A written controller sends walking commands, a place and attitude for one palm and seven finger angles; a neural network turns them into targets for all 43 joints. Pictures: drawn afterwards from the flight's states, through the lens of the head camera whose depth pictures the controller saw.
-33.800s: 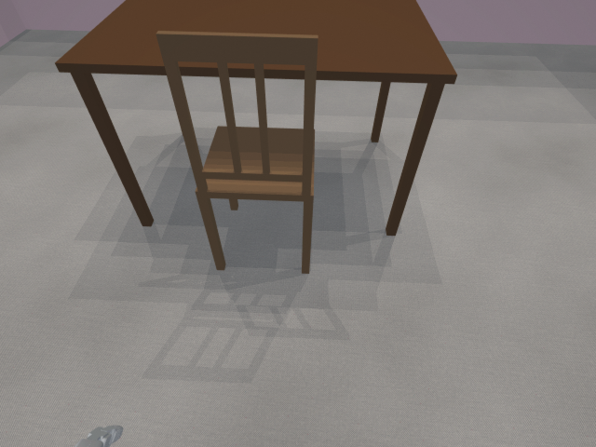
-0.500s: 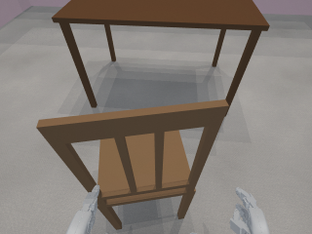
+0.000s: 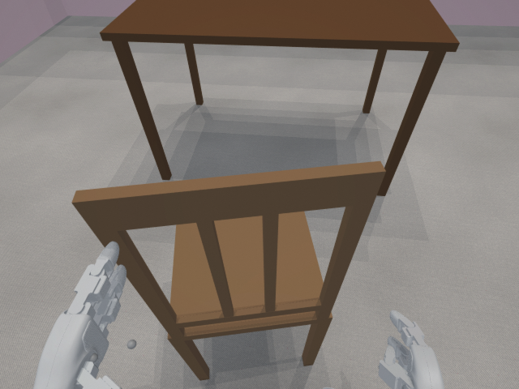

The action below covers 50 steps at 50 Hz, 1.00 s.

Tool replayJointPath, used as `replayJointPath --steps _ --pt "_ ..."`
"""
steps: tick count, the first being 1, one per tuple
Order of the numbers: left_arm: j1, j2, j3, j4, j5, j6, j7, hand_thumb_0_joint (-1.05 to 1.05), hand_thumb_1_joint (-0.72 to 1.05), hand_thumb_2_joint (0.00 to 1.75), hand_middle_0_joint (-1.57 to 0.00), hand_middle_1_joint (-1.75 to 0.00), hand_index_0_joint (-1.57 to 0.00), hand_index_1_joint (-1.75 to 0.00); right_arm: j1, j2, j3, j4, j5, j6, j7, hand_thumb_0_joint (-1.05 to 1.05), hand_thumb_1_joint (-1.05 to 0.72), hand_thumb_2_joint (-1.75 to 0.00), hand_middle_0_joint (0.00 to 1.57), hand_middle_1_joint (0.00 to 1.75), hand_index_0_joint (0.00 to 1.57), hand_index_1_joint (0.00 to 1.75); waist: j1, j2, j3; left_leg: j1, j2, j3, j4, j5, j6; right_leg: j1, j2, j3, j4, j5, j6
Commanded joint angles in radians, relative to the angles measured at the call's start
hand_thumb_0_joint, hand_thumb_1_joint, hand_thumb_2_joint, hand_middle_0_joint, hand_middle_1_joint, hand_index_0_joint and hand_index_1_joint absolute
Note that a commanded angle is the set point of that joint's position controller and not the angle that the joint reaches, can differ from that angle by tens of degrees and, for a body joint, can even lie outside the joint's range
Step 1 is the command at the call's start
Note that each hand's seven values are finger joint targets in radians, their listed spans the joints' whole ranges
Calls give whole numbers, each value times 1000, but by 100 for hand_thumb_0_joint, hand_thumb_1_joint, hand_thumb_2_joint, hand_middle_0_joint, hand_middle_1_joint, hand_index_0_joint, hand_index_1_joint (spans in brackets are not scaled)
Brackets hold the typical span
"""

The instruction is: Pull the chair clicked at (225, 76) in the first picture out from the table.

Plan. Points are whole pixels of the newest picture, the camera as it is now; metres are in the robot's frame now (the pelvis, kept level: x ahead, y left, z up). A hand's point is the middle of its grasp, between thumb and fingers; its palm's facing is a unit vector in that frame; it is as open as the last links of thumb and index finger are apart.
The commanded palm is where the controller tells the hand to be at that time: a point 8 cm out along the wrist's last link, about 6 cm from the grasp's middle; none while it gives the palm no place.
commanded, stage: draw the hand back to the body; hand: left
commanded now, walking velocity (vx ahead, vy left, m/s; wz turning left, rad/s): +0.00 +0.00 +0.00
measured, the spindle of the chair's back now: (219, 275) +0.31 +0.09 -0.02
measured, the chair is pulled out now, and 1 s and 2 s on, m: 0.63 0.63 0.63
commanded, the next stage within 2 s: step back with the hand held close in 1.06 s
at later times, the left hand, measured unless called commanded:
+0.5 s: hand (56, 271) +0.21 +0.23 +0.18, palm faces +0.38 -0.83 -0.41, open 12.0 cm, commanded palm +0.16 +0.27 +0.20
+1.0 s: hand (33, 246) +0.22 +0.24 +0.21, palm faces +0.44 -0.80 -0.42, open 7.5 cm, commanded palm +0.17 +0.29 +0.23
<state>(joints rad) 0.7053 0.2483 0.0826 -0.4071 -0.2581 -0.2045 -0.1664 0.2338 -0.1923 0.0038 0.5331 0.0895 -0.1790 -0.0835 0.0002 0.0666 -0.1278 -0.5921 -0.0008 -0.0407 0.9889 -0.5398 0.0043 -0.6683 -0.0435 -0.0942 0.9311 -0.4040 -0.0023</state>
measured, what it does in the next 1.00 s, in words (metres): rises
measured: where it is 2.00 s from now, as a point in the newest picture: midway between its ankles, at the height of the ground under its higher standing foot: outside the picture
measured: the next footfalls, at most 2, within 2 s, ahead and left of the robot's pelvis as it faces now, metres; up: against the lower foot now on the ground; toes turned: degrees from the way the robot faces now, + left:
none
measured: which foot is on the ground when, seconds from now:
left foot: down 0.00-1.00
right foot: down 0.00-1.00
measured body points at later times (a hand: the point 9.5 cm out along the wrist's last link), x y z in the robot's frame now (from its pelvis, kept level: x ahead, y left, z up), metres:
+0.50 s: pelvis +0.03 -0.01 +0.05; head +0.02 -0.03 +0.50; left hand +0.18 +0.27 +0.20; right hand +0.22 -0.23 -0.03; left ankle -0.02 +0.11 -0.68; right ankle +0.04 -0.12 -0.68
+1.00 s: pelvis +0.03 -0.01 +0.06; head +0.02 -0.03 +0.51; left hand +0.19 +0.28 +0.23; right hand +0.21 -0.24 -0.04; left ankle -0.02 +0.11 -0.68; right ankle +0.04 -0.12 -0.68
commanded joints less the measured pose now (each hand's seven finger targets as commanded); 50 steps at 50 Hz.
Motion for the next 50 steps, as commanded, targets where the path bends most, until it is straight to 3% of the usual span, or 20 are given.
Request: replayJointPath --steps 1,3,4,5,9,12,15,17,20,24,30,31,34,36,38,44,45,49,50 --pt "32 147 99 -297 153 65 223 0 -30 32 -4 -5 -4 -5 -78 -97 -31 -211 -35 -32 -40 0 -90 -90 20 30 20 30 27 -16 -45 40 14 -4 -304 216 -9 299 -23 60 -249 77 -33" --pt "18 122 80 -297 171 107 277 0 -22 36 -4 -7 -4 -7 -77 -98 -29 -197 -38 -17 -44 0 -90 -90 20 30 20 30 23 17 9 67 23 -7 -325 218 -12 308 -22 47 -264 87 -34" --pt "5 148 97 -307 178 118 299 0 -19 37 -5 -8 -5 -8 -78 -101 -26 -189 -40 -7 -46 0 -90 -90 20 30 20 30 28 37 8 89 25 -8 -335 228 -10 321 -21 44 -277 92 -35" --pt "-10 180 125 -290 185 133 316 0 -15 39 -5 -8 -5 -8 -87 -104 -22 -181 -41 0 -50 0 -90 -90 20 30 20 30 28 10 32 95 25 -14 -350 238 -11 341 -16 44 -299 105 -38" --pt "-61 182 135 -286 200 135 348 0 -1 46 -7 -11 -7 -11 -96 -111 -19 -168 -48 4 -52 0 -90 -90 20 30 20 30 24 -14 53 187 23 -9 -410 262 -5 390 -18 43 -357 134 -30" --pt "-98 179 145 -253 202 134 354 0 10 51 -9 -14 -9 -14 -106 -119 -18 -147 -51 4 -49 0 -90 -90 20 30 20 30 24 -33 86 229 21 -11 -454 283 -3 420 -12 40 -397 152 -29" --pt "-115 203 181 -247 208 126 359 0 21 57 -10 -16 -10 -16 -124 -124 -18 -125 -54 -6 -39 0 -90 -90 20 30 20 30 36 -11 91 267 20 -12 -491 330 -4 473 -10 42 -422 200 -32" --pt "-122 202 194 -250 208 116 359 0 28 60 -12 -17 -12 -17 -127 -121 -18 -115 -59 -10 -33 0 -90 -90 20 30 20 30 39 -4 81 301 21 -5 -513 373 -4 503 -11 37 -427 249 -31" --pt "-140 249 255 -268 210 109 362 0 39 65 -13 -19 -13 -19 -148 -122 -21 -97 -61 -17 -24 0 -90 -90 20 30 20 30 51 2 70 332 25 -7 -536 448 -8 554 -9 43 -443 323 -34" --pt "-166 255 298 -259 202 97 358 0 54 73 -15 -22 -15 -22 -149 -116 -26 -79 -64 -14 -18 0 -90 -90 20 30 20 30 49 -30 64 385 30 13 -553 498 -2 582 -8 49 -468 388 -27" --pt "-221 291 372 -246 197 84 359 0 75 83 -18 -27 -18 -27 -163 -121 -31 -51 -66 -13 -6 0 -90 -90 20 30 20 30 55 20 70 423 31 20 -578 555 -5 622 -8 55 -495 444 -30" --pt "-230 278 368 -233 196 82 356 0 79 85 -19 -28 -19 -28 -160 -119 -31 -47 -66 -12 -5 0 -90 -90 20 30 20 30 51 6 75 437 33 26 -581 561 -3 616 -9 55 -499 451 -27" --pt "-272 318 418 -233 191 71 359 0 90 90 -20 -30 -20 -30 -163 -126 -37 -42 -68 -11 -3 0 -90 -90 20 30 20 30 55 -25 52 452 35 26 -588 570 1 638 -11 52 -504 471 -24" --pt "-226 255 371 -165 189 78 347 0 90 90 -20 -30 -20 -30 -169 -125 -41 -33 -67 0 1 0 -90 -90 20 30 20 30 50 -43 86 453 39 34 -593 574 3 624 -9 54 -513 475 -22" --pt "-220 241 354 -160 188 79 340 0 90 90 -20 -30 -20 -30 -174 -128 -45 -35 -65 9 6 0 -90 -90 20 30 20 30 51 -47 85 456 41 36 -598 570 5 622 -11 51 -516 467 -18" --pt "-255 294 382 -249 193 65 344 0 90 90 -20 -30 -20 -30 -181 -130 -46 -43 -69 4 8 0 -90 -90 20 30 20 30 57 -15 25 478 35 33 -603 565 7 653 -13 58 -521 464 -19" --pt "-271 322 405 -263 194 65 348 0 90 90 -20 -30 -20 -30 -180 -132 -44 -38 -71 1 5 0 -90 -90 20 30 20 30 58 0 24 472 33 28 -606 557 4 661 -13 61 -525 456 -22" --pt "-267 307 392 -270 196 65 352 0 90 90 -20 -30 -20 -30 -177 -124 -38 -37 -68 -12 4 0 -90 -90 20 30 20 30 54 47 47 478 33 31 -613 542 1 643 -11 62 -533 430 -24" --pt "-273 310 397 -267 195 69 353 0 90 90 -20 -30 -20 -30 -182 -127 -39 -33 -68 -13 4 0 -90 -90 20 30 20 30 53 23 61 467 34 25 -613 530 -1 638 -6 64 -541 416 -27"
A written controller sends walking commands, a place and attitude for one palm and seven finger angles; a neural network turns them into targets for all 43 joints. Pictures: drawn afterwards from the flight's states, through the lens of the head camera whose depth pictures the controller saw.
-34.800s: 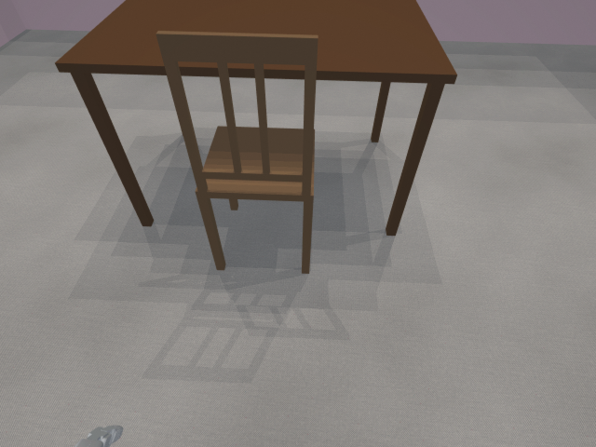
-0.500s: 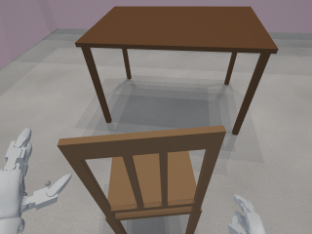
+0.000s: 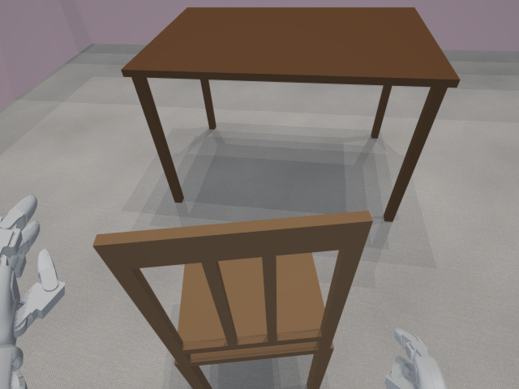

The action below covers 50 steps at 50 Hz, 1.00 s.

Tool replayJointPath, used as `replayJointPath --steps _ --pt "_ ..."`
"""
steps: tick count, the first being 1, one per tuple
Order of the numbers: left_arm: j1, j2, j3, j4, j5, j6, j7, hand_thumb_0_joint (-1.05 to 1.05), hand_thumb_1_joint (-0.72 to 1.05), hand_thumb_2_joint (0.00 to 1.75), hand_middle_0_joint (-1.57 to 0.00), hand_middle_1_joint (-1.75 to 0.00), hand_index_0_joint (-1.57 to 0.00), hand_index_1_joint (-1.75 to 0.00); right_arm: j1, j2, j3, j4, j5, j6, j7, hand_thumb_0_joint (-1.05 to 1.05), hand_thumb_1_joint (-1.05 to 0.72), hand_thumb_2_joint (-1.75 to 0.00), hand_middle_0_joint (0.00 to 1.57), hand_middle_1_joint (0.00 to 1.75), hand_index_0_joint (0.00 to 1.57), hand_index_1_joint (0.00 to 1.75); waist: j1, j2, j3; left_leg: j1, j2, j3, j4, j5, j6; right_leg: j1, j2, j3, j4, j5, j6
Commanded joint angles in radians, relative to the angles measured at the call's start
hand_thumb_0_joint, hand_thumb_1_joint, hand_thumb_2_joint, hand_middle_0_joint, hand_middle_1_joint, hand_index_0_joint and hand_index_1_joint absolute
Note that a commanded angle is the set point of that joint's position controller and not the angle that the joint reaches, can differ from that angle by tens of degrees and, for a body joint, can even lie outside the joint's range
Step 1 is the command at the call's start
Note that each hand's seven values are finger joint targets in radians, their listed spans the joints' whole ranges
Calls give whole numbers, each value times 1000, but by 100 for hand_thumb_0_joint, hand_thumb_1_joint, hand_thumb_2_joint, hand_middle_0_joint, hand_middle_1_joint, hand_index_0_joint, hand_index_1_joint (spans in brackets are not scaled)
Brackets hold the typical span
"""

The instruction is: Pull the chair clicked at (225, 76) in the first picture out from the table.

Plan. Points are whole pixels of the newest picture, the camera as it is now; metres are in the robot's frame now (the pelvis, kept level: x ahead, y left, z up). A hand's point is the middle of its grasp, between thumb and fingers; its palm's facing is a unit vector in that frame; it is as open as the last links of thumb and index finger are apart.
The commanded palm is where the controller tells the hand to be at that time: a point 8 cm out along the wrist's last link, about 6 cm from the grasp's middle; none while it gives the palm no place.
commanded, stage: draw the hand back to the body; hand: left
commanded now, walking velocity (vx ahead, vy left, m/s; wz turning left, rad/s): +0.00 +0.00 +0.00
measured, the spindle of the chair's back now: (223, 307) +0.28 +0.11 -0.08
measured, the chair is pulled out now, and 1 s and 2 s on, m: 0.63 0.63 0.63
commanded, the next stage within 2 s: step back with the hand held close in 0.06 s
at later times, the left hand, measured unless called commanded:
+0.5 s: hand (51, 295) +0.18 +0.27 +0.14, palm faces +0.34 -0.78 -0.53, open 7.4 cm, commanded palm +0.12 +0.31 +0.18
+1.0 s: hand out of the picture +0.12 +0.28 +0.15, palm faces +0.45 -0.76 -0.48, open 7.4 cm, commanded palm +0.05 +0.32 +0.18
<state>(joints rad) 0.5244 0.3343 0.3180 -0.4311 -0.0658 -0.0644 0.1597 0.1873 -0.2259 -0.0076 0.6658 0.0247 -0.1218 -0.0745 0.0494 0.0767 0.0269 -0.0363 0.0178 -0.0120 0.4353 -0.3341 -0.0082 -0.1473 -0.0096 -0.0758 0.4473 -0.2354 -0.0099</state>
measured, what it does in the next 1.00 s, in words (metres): shifts its weight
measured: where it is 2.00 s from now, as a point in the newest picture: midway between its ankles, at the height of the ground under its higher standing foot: outside the picture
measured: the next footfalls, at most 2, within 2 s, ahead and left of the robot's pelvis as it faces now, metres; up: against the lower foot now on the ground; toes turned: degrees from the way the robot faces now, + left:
right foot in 1.62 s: -0.16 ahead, -0.14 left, +0.00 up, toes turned -2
left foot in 1.94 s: -0.10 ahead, +0.07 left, +0.00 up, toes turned +0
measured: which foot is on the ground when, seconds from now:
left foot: down 0.00-1.00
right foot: down 0.00-1.00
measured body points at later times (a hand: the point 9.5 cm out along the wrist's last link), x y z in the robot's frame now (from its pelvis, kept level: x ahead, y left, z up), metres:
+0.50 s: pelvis -0.03 +0.02 +0.00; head +0.00 +0.00 +0.45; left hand +0.15 +0.31 +0.17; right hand +0.14 -0.22 -0.10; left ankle -0.06 +0.12 -0.74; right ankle +0.01 -0.11 -0.74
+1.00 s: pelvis -0.09 +0.02 -0.01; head -0.06 +0.03 +0.44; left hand +0.09 +0.32 +0.18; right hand +0.08 -0.22 -0.09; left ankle -0.06 +0.12 -0.74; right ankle +0.01 -0.11 -0.74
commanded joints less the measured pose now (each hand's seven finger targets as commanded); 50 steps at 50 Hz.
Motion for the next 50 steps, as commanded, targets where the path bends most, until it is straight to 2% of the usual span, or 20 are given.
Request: replayJointPath --steps 1,4,7,9,10,12,14,15,19,24,25,31,35,36,39,40,42,45,47,50 --pt "-88 199 143 -222 3 -70 24 0 90 90 -20 -30 -20 -30 -134 -90 -26 -165 -2 -71 -5 0 -90 -90 20 30 20 30 1 8 -76 -89 18 0 -64 315 12 105 -41 42 -57 235 -18" --pt "-84 189 141 -179 -1 -67 22 0 90 90 -20 -30 -20 -30 -135 -95 -29 -164 -1 -66 -5 0 -90 -90 20 30 20 30 2 -25 -49 -103 22 -1 -72 294 15 93 -40 38 -58 210 -15" --pt "-86 176 130 -149 -3 -64 17 0 90 90 -20 -30 -20 -30 -137 -96 -29 -163 0 -60 -1 0 -90 -90 20 30 20 30 1 -17 -15 -119 21 -2 -82 263 14 80 -38 39 -65 177 -16" --pt "-136 177 116 -163 -2 -68 13 0 90 90 -20 -30 -20 -30 -138 -103 -26 -167 0 -60 1 0 -90 -90 20 30 20 30 -3 -27 -35 -117 19 -5 -84 257 17 84 -40 36 -63 167 -15" --pt "-310 334 266 -225 -4 -125 17 0 90 90 -20 -30 -20 -30 -96 -108 -19 -210 10 -43 3 0 -90 -90 20 30 20 30 -20 21 81 -182 46 -23 -90 144 30 -7 -84 146 -118 160 -12" --pt "-182 258 218 -145 4 -132 8 0 90 90 -20 -30 -20 -30 -113 -101 -32 -181 4 -32 2 0 -90 -90 20 30 20 30 -24 -59 47 -175 41 -25 -70 101 36 -17 -108 174 -149 123 -19" --pt "-90 192 163 -129 14 -122 -1 0 90 90 -20 -30 -20 -30 -114 -109 -34 -198 -3 -11 7 0 -90 -90 20 30 20 30 -26 -55 -2 -149 47 -21 -69 166 37 7 -110 161 -119 195 -16" --pt "-79 195 166 -165 15 -127 -2 0 90 90 -20 -30 -20 -30 -118 -110 -36 -206 -4 -8 8 0 -90 -90 20 30 20 30 -24 -25 -43 -155 52 -21 -77 193 35 43 -114 147 -93 233 -14" --pt "27 209 186 -220 28 -124 14 0 90 90 -20 -30 -20 -30 -127 -105 -45 -224 -8 17 8 0 -90 -90 20 30 20 30 -23 -14 -176 -143 83 -30 -59 367 35 98 -113 114 -9 376 -3" --pt "64 265 249 -291 25 -131 29 0 90 90 -20 -30 -20 -30 -130 -91 -58 -233 -3 28 -6 0 -90 -90 20 30 20 30 -26 -45 -216 -191 102 -54 -31 430 29 98 -113 104 48 429 -2" --pt "62 280 264 -289 25 -128 34 0 90 90 -20 -30 -20 -30 -133 -94 -60 -228 0 27 -10 0 -90 -90 20 30 20 30 -29 -11 -210 -207 102 -62 -38 426 29 100 -113 108 60 425 -6" --pt "63 236 232 -255 23 -121 39 0 90 90 -20 -30 -20 -30 -112 -87 -57 -218 -6 20 -22 0 -90 -90 20 30 20 30 -32 32 -152 -299 131 -77 -55 350 41 58 -94 91 98 291 4" --pt "26 229 214 -231 29 -109 41 0 90 90 -20 -30 -20 -30 -103 -95 -60 -213 -5 21 -23 0 -90 -90 20 30 20 30 -36 -15 -98 -394 111 -73 -44 140 44 42 -105 133 55 241 -5" --pt "20 209 192 -235 29 -109 40 0 90 90 -20 -30 -20 -30 -91 -92 -55 -216 -6 20 -23 0 -90 -90 20 30 20 30 -38 -40 -93 -396 95 -68 -33 76 41 23 -112 145 31 191 -8" --pt "-31 228 188 -261 38 -114 45 0 90 90 -20 -30 -20 -30 -81 -100 -52 -224 -11 19 -21 0 -90 -90 20 30 20 30 -42 -104 -48 -393 53 -63 12 -100 40 -93 -140 215 -86 -39 -26" --pt "-43 259 210 -264 42 -117 50 0 90 90 -20 -30 -20 -30 -84 -103 -52 -217 -12 17 -25 0 -90 -90 20 30 20 30 -43 -84 -36 -396 53 -61 7 -140 44 -113 -142 224 -112 -99 -27" --pt "-56 259 208 -284 47 -125 55 0 90 90 -20 -30 -20 -30 -79 -102 -44 -225 -14 13 -25 0 -90 -90 20 30 20 30 -42 -86 -43 -401 51 -67 10 -183 49 -137 -139 223 -135 -214 -20" --pt "-46 287 240 -297 52 -138 64 0 90 90 -20 -30 -20 -30 -81 -106 -42 -227 -14 6 -29 0 -90 -90 20 30 20 30 -40 -21 -61 -438 70 -89 -28 -218 57 -106 -117 198 -113 -253 -8" --pt "-30 276 242 -329 54 -151 64 0 90 90 -20 -30 -20 -30 -75 -109 -41 -236 -14 -5 -27 0 -90 -90 20 30 20 30 -38 31 -87 -493 91 -111 -69 -212 66 -30 -91 160 -43 -171 3" --pt "22 276 254 -327 50 -155 65 0 90 90 -20 -30 -20 -30 -81 -114 -49 -228 -9 -15 -24 0 -90 -90 20 30 20 30 -37 55 -139 -509 116 -126 -74 -77 67 55 -75 127 49 51 7"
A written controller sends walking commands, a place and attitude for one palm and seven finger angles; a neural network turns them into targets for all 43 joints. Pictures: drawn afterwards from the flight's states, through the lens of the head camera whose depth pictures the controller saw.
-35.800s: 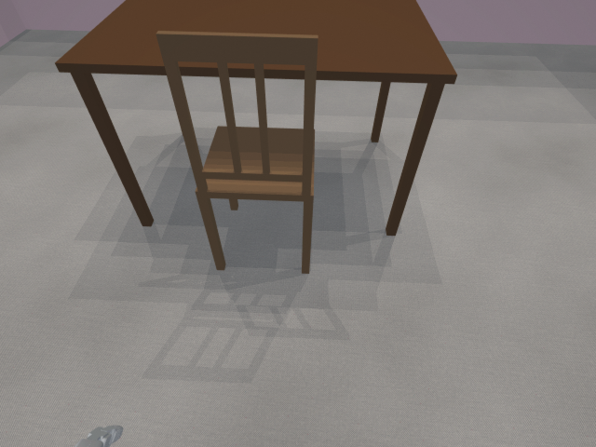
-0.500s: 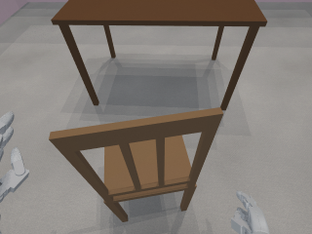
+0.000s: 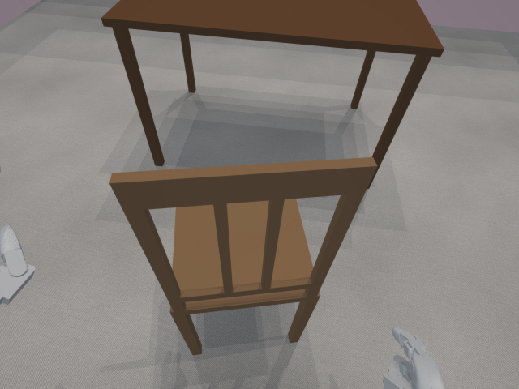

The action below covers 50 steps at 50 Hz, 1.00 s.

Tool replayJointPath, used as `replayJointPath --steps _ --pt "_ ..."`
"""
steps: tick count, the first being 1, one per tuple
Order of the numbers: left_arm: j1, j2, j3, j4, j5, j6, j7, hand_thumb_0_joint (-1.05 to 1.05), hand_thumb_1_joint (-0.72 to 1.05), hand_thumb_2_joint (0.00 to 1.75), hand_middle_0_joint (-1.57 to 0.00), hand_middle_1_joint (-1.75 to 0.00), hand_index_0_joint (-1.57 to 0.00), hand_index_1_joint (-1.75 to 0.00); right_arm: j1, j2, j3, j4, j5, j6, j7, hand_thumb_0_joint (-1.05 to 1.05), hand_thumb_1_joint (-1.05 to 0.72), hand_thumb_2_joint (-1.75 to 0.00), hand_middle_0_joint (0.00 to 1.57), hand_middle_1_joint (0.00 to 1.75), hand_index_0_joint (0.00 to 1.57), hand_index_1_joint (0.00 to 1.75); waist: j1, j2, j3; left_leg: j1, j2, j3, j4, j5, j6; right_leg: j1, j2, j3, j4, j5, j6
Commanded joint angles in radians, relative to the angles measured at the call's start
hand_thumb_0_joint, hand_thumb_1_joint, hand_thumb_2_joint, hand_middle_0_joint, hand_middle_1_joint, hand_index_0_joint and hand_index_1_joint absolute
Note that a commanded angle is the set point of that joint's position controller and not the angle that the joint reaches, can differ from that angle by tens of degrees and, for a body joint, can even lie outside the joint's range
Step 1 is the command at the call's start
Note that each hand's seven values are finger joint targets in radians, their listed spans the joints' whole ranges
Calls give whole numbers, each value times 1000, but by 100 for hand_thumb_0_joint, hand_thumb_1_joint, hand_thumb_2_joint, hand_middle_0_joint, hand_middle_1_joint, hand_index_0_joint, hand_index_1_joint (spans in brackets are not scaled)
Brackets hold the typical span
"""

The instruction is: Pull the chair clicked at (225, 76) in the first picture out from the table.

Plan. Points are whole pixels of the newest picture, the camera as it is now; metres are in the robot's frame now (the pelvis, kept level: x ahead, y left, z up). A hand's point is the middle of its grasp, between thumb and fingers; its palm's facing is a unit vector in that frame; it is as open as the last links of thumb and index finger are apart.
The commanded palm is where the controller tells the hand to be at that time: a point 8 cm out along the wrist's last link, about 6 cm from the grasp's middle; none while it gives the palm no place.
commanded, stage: step back with the hand held close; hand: left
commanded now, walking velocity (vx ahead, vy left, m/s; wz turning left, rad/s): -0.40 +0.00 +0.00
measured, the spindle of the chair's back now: (225, 253) +0.36 +0.09 -0.07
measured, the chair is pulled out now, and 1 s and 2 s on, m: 0.63 0.63 0.63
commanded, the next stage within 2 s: stop stepping back and stand still in 1.00 s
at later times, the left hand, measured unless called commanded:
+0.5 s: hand (15, 287) +0.18 +0.26 +0.17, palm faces +0.44 -0.72 -0.53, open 7.4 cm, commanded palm +0.11 +0.30 +0.18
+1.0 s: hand (53, 366) +0.12 +0.20 +0.17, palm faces +0.31 -0.76 -0.57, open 7.4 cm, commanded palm +0.06 +0.24 +0.18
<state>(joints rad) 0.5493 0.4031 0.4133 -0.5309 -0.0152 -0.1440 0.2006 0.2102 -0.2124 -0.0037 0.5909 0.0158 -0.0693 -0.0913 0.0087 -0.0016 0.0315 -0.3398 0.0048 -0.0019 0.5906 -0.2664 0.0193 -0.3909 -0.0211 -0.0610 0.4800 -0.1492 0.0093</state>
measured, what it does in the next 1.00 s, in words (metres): walks backwards: right foot, then left foot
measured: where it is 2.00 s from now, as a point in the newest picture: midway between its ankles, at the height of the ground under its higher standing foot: outside the picture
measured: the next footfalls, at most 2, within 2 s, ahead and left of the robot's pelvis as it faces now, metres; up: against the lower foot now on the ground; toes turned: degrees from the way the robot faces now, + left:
right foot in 0.62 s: -0.07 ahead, -0.16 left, +0.00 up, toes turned -2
left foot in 0.94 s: -0.01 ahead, +0.06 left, +0.00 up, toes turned +1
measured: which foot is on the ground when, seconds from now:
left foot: down 0.00-0.74, up 0.76-0.92, down 0.94-1.00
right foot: down 0.00-0.42, up 0.44-0.60, down 0.62-0.94, up 0.96-1.00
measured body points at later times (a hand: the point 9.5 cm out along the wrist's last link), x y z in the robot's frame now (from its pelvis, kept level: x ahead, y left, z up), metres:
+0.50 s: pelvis -0.02 -0.01 -0.01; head +0.01 +0.01 +0.44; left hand +0.15 +0.30 +0.20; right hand +0.15 -0.25 -0.09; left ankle +0.03 +0.11 -0.73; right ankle +0.03 -0.14 -0.71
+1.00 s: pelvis -0.10 -0.06 +0.00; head -0.06 -0.05 +0.45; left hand +0.10 +0.23 +0.20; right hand +0.08 -0.31 -0.07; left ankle -0.05 +0.06 -0.73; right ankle -0.12 -0.16 -0.71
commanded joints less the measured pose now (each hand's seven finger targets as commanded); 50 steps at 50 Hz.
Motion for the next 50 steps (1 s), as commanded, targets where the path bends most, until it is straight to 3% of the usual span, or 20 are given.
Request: replayJointPath --steps 1,4,8,13,16,19,21,24,26,29,32,35,37,38,42,44,45,47,49,50 --pt "5 191 153 -233 -3 -77 23 0 90 90 -20 -30 -20 -30 -101 -122 -50 -156 -5 -70 -6 0 -90 -90 20 30 20 30 5 150 -151 -217 137 -135 -233 -93 39 317 -59 97 53 25 -9" --pt "-17 185 166 -223 9 -89 17 0 90 90 -20 -30 -20 -30 -106 -131 -60 -155 -7 -81 -4 0 -90 -90 20 30 20 30 6 207 -123 -411 191 -163 -281 -204 66 429 -33 80 199 64 1" --pt "-40 177 166 -184 9 -94 8 0 90 90 -20 -30 -20 -30 -90 -125 -70 -141 -2 -90 -3 0 -90 -90 20 30 20 30 3 93 -81 -458 175 -152 -223 -258 63 403 -43 110 208 79 -8" --pt "-92 186 134 -178 4 -99 10 0 90 90 -20 -30 -20 -30 -71 -120 -73 -108 -19 -82 12 0 -90 -90 20 30 20 30 -11 -123 -72 -170 20 -63 69 -287 4 31 -210 321 -179 -280 -99" --pt "-69 214 145 -212 0 -99 24 0 90 90 -20 -30 -20 -30 -87 -104 -61 -88 -22 -62 18 0 -90 -90 20 30 20 30 -15 -157 -152 -7 4 -41 144 -180 -3 -25 -278 287 -243 -301 -127" --pt "6 234 189 -263 2 -122 24 0 90 90 -20 -30 -20 -30 -106 -115 -61 -98 -20 -50 12 0 -90 -90 20 30 20 30 -14 21 -189 -36 91 -142 -140 -115 34 51 -131 133 -48 -205 -44" --pt "53 222 215 -279 10 -135 20 0 90 90 -20 -30 -20 -30 -132 -115 -63 -118 -15 -65 6 0 -90 -90 20 30 20 30 -12 288 -197 -272 273 -279 -303 -136 98 232 0 37 289 -132 1" --pt "0 217 221 -284 1 -149 8 0 90 90 -20 -30 -20 -30 -109 -117 -83 -109 -18 -99 0 0 -90 -90 20 30 20 30 -15 261 -124 -402 312 -237 -306 -97 122 263 20 79 449 -213 -2" --pt "9 184 181 -263 -21 -150 -4 0 90 90 -20 -30 -20 -30 -91 -113 -83 -77 -16 -120 3 0 -90 -90 20 30 20 30 0 180 -125 -101 269 -185 -178 293 91 84 -5 51 263 -226 -9" --pt "-7 154 131 -212 -22 -171 -20 0 90 90 -20 -30 -20 -30 -70 -124 -74 -16 -37 -156 18 0 -90 -90 20 30 20 30 -5 247 -151 179 275 -209 -148 664 99 -20 7 56 123 -246 -8" --pt "-74 161 112 -218 -9 -186 -30 0 90 90 -20 -30 -20 -30 -104 -131 -69 4 -51 -159 33 0 -90 -90 20 30 20 30 7 269 -206 316 275 -186 -66 810 73 20 -4 77 -76 -114 -11" --pt "-57 225 147 -309 -7 -192 -44 0 90 90 -20 -30 -20 -30 -122 -122 -73 -44 -30 -119 40 0 -90 -90 20 30 20 30 25 54 -360 282 149 -35 96 639 3 238 -41 61 -177 403 -4" --pt "40 248 194 -256 -33 -185 -53 0 90 90 -20 -30 -20 -30 -152 -111 -89 -122 0 -93 36 0 -90 -90 20 30 20 30 32 -301 -326 -96 -39 75 304 -79 -45 409 -254 196 -67 1013 -86" --pt "102 271 239 -225 -39 -179 -48 0 90 90 -20 -30 -20 -30 -171 -99 -80 -144 14 -87 28 0 -90 -90 20 30 20 30 37 -274 -309 -206 -43 5 396 -264 -31 435 -322 213 -47 1065 -111" --pt "182 210 230 -150 -27 -148 -34 0 90 90 -20 -30 -20 -30 -208 -38 -16 -131 -4 -31 -3 0 -90 -90 20 30 20 30 -6 -86 -240 -209 -6 15 114 -197 -37 442 -231 132 24 1000 -103" --pt "141 203 204 -180 -35 -147 -27 0 90 90 -20 -30 -20 -30 -176 -48 -24 -125 -7 -10 -11 0 -90 -90 20 30 20 30 -34 -64 -233 -15 -23 69 -176 144 -41 364 -143 61 116 894 -48" --pt "117 212 187 -205 -42 -146 -24 0 90 90 -20 -30 -20 -30 -182 -64 -36 -120 -3 -10 -13 0 -90 -90 20 30 20 30 -38 -29 -229 103 24 62 -263 404 -35 306 -99 20 170 728 -15" --pt "85 212 161 -241 -47 -151 -31 0 90 90 -20 -30 -20 -30 -127 -103 -82 -104 -4 -32 1 0 -90 -90 20 30 20 30 -13 132 -256 348 317 -191 -185 995 89 -37 -16 70 340 -219 18" --pt "85 159 122 -188 -42 -157 -41 0 90 90 -20 -30 -20 -30 -76 -119 -97 -78 -8 -75 21 0 -90 -90 20 30 20 30 -17 113 -195 284 359 -159 -216 904 143 -85 28 137 553 -407 1" --pt "89 181 149 -187 -49 -145 -34 0 90 90 -20 -30 -20 -30 -117 -105 -91 -84 -24 -90 13 0 -90 -90 20 30 20 30 -3 212 -194 223 361 -154 -197 885 153 -77 -6 153 541 -409 1"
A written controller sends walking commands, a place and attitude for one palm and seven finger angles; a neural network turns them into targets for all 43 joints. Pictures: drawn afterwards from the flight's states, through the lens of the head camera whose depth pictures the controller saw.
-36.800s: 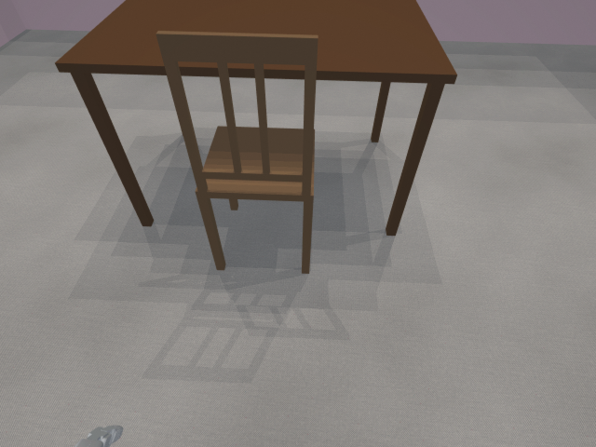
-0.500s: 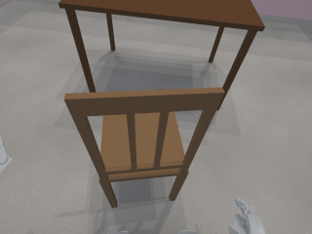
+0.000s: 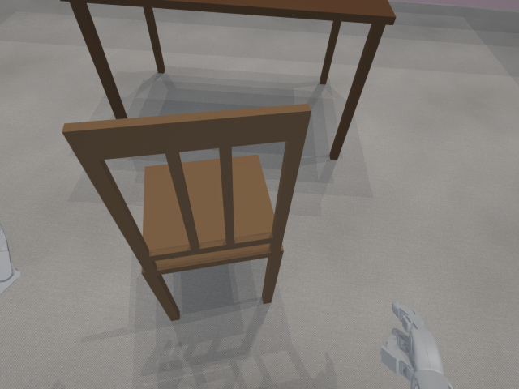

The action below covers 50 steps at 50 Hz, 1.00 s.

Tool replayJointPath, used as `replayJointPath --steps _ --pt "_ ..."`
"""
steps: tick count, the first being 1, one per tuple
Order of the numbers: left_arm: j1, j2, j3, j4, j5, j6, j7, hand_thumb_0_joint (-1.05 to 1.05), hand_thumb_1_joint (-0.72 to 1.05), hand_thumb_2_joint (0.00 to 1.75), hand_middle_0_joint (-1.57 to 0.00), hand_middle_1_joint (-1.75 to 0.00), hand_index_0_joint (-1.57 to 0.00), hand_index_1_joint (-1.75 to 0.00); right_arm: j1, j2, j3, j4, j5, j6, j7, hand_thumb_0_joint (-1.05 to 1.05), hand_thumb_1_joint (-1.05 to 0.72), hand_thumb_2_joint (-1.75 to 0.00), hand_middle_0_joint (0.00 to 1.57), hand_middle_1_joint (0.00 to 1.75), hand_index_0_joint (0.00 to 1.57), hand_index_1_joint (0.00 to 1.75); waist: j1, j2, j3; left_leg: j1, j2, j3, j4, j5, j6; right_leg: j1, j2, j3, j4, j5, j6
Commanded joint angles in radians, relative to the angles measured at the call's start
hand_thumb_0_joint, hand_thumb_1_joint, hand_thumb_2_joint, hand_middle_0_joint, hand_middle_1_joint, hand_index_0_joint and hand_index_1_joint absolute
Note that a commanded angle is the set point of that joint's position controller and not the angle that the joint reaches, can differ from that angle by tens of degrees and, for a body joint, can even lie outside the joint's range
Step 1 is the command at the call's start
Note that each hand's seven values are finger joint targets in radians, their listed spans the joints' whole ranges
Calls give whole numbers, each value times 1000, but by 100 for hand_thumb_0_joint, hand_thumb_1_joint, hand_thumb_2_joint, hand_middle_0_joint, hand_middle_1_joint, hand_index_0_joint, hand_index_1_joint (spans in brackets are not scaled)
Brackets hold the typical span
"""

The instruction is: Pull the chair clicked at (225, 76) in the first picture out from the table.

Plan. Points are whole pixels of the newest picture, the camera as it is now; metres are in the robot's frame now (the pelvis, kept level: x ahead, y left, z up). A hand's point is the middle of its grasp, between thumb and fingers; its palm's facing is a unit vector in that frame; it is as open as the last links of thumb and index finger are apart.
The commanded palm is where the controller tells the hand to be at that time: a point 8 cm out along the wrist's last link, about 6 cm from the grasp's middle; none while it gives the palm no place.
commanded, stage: stop stepping back and stand still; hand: left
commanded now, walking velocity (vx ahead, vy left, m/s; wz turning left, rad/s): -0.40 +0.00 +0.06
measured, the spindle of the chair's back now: (185, 207) +0.45 +0.17 -0.07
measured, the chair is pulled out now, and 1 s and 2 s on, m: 0.63 0.63 0.63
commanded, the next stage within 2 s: let the arm hang, fingers relaxed in 0.98 s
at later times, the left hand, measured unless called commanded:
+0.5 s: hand out of the picture +0.04 +0.23 +0.17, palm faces +0.52 -0.77 -0.37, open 7.4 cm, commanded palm -0.03 +0.26 +0.18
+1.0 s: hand out of the picture -0.02 +0.20 +0.14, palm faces +0.47 -0.79 -0.38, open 7.4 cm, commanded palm -0.08 +0.25 +0.18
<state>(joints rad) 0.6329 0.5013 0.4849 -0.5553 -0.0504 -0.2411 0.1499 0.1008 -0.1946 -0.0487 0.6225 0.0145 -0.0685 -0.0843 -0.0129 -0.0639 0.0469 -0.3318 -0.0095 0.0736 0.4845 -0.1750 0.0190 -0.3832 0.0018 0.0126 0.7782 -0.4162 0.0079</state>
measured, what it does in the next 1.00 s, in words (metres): walks backwards: right foot, then left foot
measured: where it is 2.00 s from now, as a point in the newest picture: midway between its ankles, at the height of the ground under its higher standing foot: outside the picture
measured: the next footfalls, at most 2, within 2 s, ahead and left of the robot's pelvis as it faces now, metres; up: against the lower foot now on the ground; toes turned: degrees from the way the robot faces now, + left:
right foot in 0.18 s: +0.01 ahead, -0.16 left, +0.00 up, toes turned -1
left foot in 0.48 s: -0.18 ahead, +0.07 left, +0.00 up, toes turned +6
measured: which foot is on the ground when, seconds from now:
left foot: down 0.00-0.22, up 0.24-0.46, down 0.48-0.76, up 0.78-1.00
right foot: up 0.00-0.16, down 0.18-0.48, up 0.50-0.72, down 0.74-1.00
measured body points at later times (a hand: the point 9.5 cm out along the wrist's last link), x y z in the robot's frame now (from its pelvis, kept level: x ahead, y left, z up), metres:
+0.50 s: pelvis -0.16 -0.05 -0.01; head -0.18 -0.03 +0.44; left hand +0.01 +0.27 +0.19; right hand -0.02 -0.31 -0.08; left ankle -0.22 +0.06 -0.74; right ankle -0.03 -0.17 -0.73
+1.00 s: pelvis -0.20 -0.06 +0.01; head -0.20 -0.05 +0.46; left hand -0.05 +0.24 +0.16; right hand -0.05 -0.30 -0.08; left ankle -0.19 +0.06 -0.70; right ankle -0.18 -0.15 -0.73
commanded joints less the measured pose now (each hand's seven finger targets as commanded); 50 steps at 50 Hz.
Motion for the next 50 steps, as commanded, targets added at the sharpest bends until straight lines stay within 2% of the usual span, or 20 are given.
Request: replayJointPath --steps 1,5,7,9,11,12,16,21,23,25,26,27,30,36,37,38,39,41,45,50 --pt "-43 109 87 -213 -9 -43 20 0 90 90 -20 -30 -20 -30 5 -119 -37 -107 -29 -97 6 0 -90 -90 20 30 20 30 15 282 -199 191 356 -252 -90 774 154 -54 -39 69 177 -122 9" --pt "-88 169 126 -301 3 -56 27 0 90 90 -20 -30 -20 -30 -9 -140 -27 -106 -18 -123 13 0 -90 -90 20 30 20 30 34 297 -179 -7 305 -237 -85 341 115 159 -69 22 -86 54 -9" --pt "21 119 110 -259 -8 -38 22 0 90 90 -20 -30 -20 -30 20 -146 -20 -150 3 -116 26 0 -90 -90 20 30 20 30 38 315 -177 -137 218 -167 -52 -187 70 287 -56 -43 -220 140 8" --pt "19 139 136 -196 1 -25 30 0 90 90 -20 -30 -20 -30 35 -131 -16 -161 11 -100 27 0 -90 -90 20 30 20 30 29 163 -124 -188 83 -49 125 -440 -7 237 -104 -5 -381 90 -15" --pt "-52 142 113 -167 -4 2 35 0 90 90 -20 -30 -20 -30 70 -132 -38 -157 17 -81 22 0 -90 -90 20 30 20 30 13 -200 -114 -66 -23 -59 637 -363 -56 -135 -379 442 -670 -349 -152" --pt "-95 105 74 -118 -5 19 35 0 90 90 -20 -30 -20 -30 68 -140 -40 -132 9 -72 19 0 -90 -90 20 30 20 30 -18 -202 -47 -53 -6 -121 768 -265 -52 -239 -402 452 -703 -405 -154" --pt "-176 106 55 32 11 29 16 0 90 90 -20 -30 -20 -30 42 -115 8 -111 -8 -39 7 0 -90 -90 20 30 20 30 -47 -70 -53 20 28 -63 683 -188 -30 -298 -274 109 -593 -360 -73" --pt "-298 87 6 -102 40 0 36 0 90 90 -20 -30 -20 -30 63 -140 -6 -117 -24 -90 16 0 -90 -90 20 30 20 30 -14 -131 -137 78 24 -14 22 -243 41 79 -274 32 -457 -116 -48" --pt "-247 91 14 -167 46 -12 45 0 90 90 -20 -30 -20 -30 88 -140 -11 -122 -27 -107 13 0 -90 -90 20 30 20 30 -6 110 -128 103 27 -32 -290 -231 65 158 -177 3 -251 -75 -31" --pt "-159 107 40 -214 57 -28 42 0 90 90 -20 -30 -20 -30 94 -144 -40 -149 -16 -121 20 0 -90 -90 20 30 20 30 9 440 -83 144 206 -180 -307 -123 133 -25 -16 -134 184 -76 -5" --pt "-93 128 75 -180 64 -26 42 0 90 90 -20 -30 -20 -30 105 -118 -29 -122 -14 -120 24 0 -90 -90 20 30 20 30 -13 458 -93 86 245 -209 -264 -50 170 -74 -6 -123 372 -77 -4" --pt "-188 145 76 -259 55 -48 36 0 90 90 -20 -30 -20 -30 61 -112 -20 -121 -21 -117 35 0 -90 -90 20 30 20 30 -32 559 13 -50 295 -411 -324 -180 203 -170 -41 -51 484 -50 -5" --pt "-195 156 102 -180 58 -75 16 0 90 90 -20 -30 -20 -30 50 -124 -24 -103 11 -116 51 0 -90 -90 20 30 20 30 9 225 107 -43 281 -290 -233 -151 177 -172 -62 -47 285 3 -20" --pt "-118 74 95 87 26 -42 -1 0 90 90 -20 -30 -20 -30 95 -138 -15 -98 6 -56 27 0 -90 -90 20 30 20 30 5 166 -57 -117 171 -139 67 -256 104 299 -17 -125 -347 101 -30" --pt "-141 85 90 114 29 -36 2 0 90 90 -20 -30 -20 -30 94 -135 -20 -91 8 -48 28 0 -90 -90 20 30 20 30 5 -1 -83 -209 107 -99 265 -295 84 391 -80 0 -409 90 -73" --pt "-168 96 77 129 25 -25 2 0 90 90 -20 -30 -20 -30 86 -127 -28 -105 15 -42 31 0 -90 -90 20 30 20 30 -2 -235 -106 -327 -9 -21 559 -337 39 426 -259 322 -525 -4 -158" --pt "-221 100 69 125 11 -19 3 0 90 90 -20 -30 -20 -30 79 -138 -35 -113 11 -43 32 0 -90 -90 20 30 20 30 -11 -284 -69 -362 -31 -59 761 -298 6 343 -361 446 -589 28 -192" --pt "-208 42 -5 108 18 -16 -9 0 90 90 -20 -30 -20 -30 79 -176 -58 -92 16 -37 47 0 -90 -90 20 30 20 30 -22 -205 -55 -279 16 -153 773 -180 1 174 -331 405 -605 -115 -124" --pt "-335 122 7 -172 39 -47 7 0 90 90 -20 -30 -20 -30 -5 -126 -6 -112 -4 -30 39 0 -90 -90 20 30 20 30 -14 -5 -19 -99 66 -66 476 -157 13 28 -309 148 -600 -48 -175" --pt "-175 177 82 -298 34 -45 58 0 90 90 -20 -30 -20 -30 34 -107 -11 -138 -21 -90 6 0 -90 -90 20 30 20 30 18 98 -76 176 5 26 18 -136 29 55 -252 94 -519 -142 -153"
